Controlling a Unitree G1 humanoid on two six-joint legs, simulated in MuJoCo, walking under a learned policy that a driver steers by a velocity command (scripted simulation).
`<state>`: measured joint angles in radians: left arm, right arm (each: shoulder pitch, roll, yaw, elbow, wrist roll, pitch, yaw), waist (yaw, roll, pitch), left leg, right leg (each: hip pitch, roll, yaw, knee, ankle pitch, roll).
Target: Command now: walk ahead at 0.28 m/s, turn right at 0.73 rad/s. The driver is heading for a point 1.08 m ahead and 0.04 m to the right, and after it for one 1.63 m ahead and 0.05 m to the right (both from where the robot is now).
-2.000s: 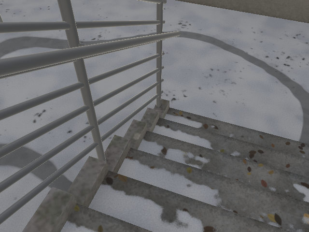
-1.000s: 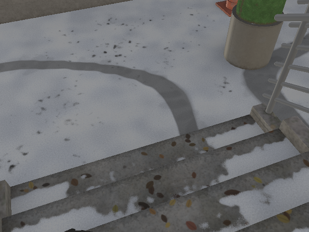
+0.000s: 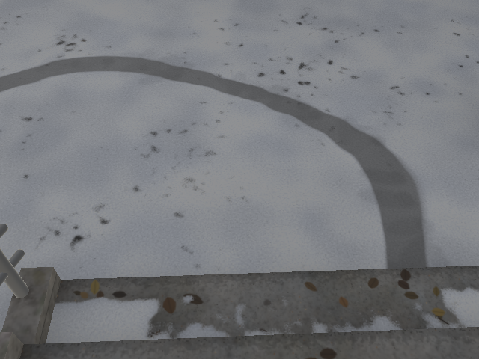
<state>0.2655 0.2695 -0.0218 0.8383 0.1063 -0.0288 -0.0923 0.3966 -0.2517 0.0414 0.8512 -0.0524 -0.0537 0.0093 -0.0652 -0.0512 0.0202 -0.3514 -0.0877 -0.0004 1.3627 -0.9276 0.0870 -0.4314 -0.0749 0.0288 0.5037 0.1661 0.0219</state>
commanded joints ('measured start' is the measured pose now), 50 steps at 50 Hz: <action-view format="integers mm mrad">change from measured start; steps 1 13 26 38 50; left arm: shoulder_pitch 224 110 293 22 285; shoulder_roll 209 195 84 167 43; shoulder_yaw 85 88 82 65 81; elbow -10 -41 -16 -103 31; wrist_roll -12 -122 -88 -61 -97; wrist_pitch -34 -3 -53 -67 -42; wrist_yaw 42 99 121 140 81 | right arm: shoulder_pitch -81 -198 -481 183 -103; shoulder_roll -242 -58 -10 -209 -127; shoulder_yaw -64 -4 -90 -163 -125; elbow -45 -226 -200 13 30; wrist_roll -74 10 33 67 23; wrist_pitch -21 42 2 43 -5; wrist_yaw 40 -21 49 -33 -41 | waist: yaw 101 -2 209 -69 244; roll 103 -72 22 -18 156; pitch -62 -48 136 -182 -49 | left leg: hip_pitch -8 -265 -275 851 -294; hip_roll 235 157 36 411 -29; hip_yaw -337 -52 -76 -660 -266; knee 4 -112 -730 -949 -285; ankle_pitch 655 1069 1386 751 781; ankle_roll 122 -162 -9 406 92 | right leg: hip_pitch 300 -71 131 -797 603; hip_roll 62 -25 33 -3 121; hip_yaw -77 446 203 78 -36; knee -71 -201 154 1208 228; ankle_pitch -22 -296 -447 -750 311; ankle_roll -92 -297 -180 3 -25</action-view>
